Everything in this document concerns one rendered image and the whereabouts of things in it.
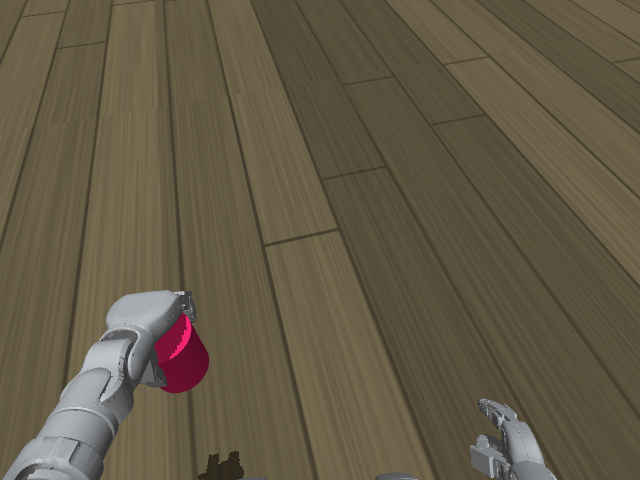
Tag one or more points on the right robot hand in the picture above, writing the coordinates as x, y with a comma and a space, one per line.
494, 457

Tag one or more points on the right robot arm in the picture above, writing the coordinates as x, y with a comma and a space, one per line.
530, 470

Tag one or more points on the left robot hand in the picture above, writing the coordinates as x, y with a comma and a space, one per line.
155, 312

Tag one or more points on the left robot arm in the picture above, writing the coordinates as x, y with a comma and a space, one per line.
79, 431

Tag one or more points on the mug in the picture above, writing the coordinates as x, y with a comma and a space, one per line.
182, 356

